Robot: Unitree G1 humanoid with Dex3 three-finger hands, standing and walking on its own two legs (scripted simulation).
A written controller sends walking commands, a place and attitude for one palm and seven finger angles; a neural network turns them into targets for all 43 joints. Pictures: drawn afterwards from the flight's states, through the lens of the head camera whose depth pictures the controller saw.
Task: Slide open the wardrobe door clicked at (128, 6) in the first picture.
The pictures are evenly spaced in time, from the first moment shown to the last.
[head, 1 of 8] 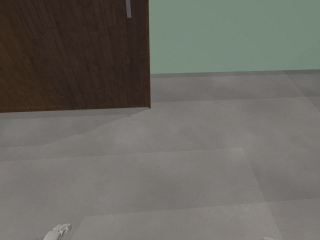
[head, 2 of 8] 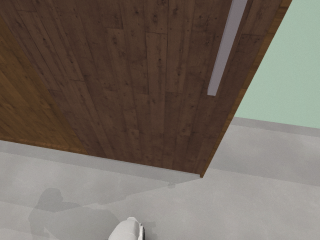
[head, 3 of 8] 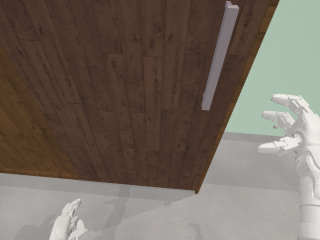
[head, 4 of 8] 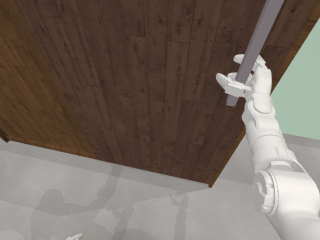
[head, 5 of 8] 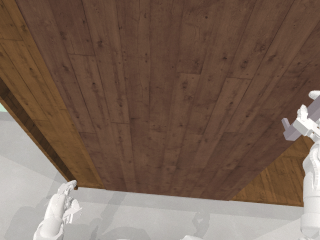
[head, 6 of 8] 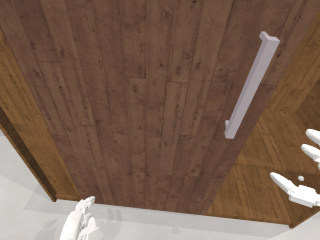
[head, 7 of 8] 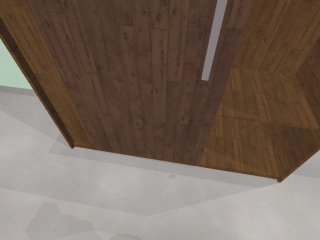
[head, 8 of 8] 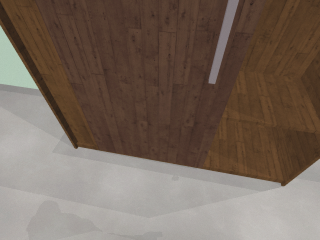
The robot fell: no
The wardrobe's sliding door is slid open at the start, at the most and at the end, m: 0.00 0.53 0.53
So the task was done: yes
